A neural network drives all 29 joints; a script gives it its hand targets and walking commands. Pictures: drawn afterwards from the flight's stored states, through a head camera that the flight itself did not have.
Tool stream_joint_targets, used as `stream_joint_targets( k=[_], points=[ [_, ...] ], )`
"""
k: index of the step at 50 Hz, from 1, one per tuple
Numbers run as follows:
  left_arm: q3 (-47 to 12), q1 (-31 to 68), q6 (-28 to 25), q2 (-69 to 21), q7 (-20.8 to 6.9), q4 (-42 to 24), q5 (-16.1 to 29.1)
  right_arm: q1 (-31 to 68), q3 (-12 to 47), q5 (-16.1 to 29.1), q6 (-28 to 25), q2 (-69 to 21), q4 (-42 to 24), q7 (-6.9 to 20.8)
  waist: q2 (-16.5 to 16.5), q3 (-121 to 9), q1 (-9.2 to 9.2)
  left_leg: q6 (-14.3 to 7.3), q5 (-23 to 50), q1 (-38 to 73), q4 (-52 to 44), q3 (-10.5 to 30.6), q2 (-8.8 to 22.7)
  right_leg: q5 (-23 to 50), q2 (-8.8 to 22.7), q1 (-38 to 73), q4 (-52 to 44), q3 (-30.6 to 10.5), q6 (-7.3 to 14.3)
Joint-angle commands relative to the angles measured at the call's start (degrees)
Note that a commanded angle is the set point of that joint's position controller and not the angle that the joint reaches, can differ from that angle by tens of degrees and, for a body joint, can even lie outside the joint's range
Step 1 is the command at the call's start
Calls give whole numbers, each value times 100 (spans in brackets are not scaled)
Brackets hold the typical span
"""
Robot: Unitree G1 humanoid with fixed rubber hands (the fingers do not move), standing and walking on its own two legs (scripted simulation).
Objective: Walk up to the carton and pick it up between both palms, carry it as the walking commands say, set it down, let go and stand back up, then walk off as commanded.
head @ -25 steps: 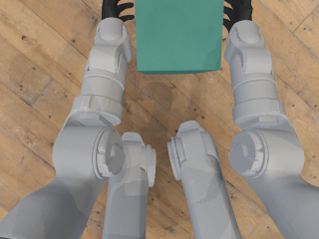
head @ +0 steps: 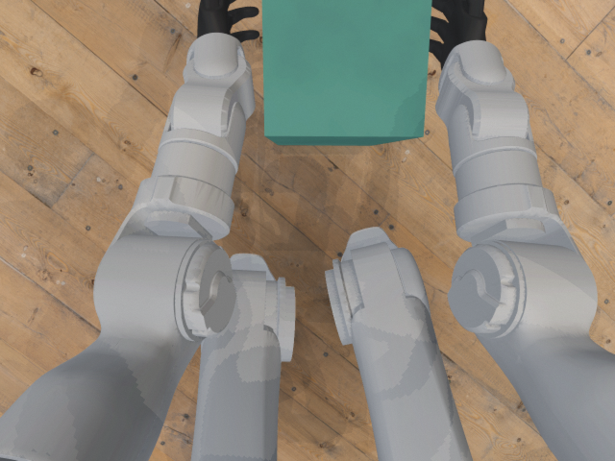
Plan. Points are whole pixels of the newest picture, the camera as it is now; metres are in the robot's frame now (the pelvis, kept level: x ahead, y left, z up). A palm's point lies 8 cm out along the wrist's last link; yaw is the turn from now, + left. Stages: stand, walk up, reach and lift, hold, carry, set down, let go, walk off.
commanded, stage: set down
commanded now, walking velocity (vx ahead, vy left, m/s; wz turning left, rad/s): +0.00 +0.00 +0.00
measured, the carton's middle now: (333, 52) +0.54 -0.09 -0.24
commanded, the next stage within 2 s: none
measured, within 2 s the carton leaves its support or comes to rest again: neither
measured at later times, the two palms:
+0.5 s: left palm (219, 45) +0.54 +0.04 -0.17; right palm (448, 57) +0.50 -0.21 -0.18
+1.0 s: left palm (216, 45) +0.54 +0.04 -0.18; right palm (444, 58) +0.50 -0.20 -0.18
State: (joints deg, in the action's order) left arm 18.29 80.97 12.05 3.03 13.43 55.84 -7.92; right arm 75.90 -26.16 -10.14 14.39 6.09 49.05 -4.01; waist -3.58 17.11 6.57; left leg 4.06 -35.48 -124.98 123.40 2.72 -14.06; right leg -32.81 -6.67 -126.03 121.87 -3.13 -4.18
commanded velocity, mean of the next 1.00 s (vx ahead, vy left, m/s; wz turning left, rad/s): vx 0.00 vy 0.00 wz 0.00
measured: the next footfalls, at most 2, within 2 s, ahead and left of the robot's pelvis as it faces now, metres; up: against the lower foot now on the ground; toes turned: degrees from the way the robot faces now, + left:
none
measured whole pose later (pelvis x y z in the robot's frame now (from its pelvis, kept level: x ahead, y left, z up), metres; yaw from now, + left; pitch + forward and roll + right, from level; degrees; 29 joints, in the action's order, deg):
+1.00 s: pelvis +0.00 +0.00 -0.01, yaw +0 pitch +35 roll -1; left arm 15.8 82.5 9.7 7.0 10.4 60.7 -5.3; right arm 77.0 -25.1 -9.0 12.7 6.7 52.6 -2.2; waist -3.9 20.8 7.0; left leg 2.9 -36.6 -125.2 127.1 1.5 -11.9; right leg -34.2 -4.2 -126.1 125.5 -1.4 -2.6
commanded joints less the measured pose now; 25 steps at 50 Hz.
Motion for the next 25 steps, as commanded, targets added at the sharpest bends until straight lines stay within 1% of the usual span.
stream_joint_targets(
  k=[1, 9, 19, 25],
  points=[
    [-1886, 3283, -231, -5244, -1478, -216, 460, 3670, 2195, 595, -208, -4831, -166, 1522, -233, -6334, 453, -317, 1680, 2445, -920, -457, 37, 2247, -122, 3164, -822, 620, 270],
    [-1849, 3218, -263, -5174, -1563, -95, 492, 3623, 2095, 520, -265, -4738, -104, 1518, -266, -6068, 524, -317, 1674, 2240, -853, -442, 46, 2277, -110, 3123, -777, 585, 304],
    [-1908, 3140, -339, -5090, -1591, -48, 556, 3661, 2193, 623, -347, -4705, -168, 1529, -263, -5961, 482, -338, 1851, 2158, -752, -408, 56, 2434, -99, 3072, -669, 551, 329],
    [-1955, 3117, -373, -5046, -1606, -24, 600, 3646, 2210, 662, -389, -4664, -138, 1526, -276, -5845, 493, -344, 1874, 2118, -696, -388, 67, 2431, -90, 2992, -613, 537, 348]
  ],
)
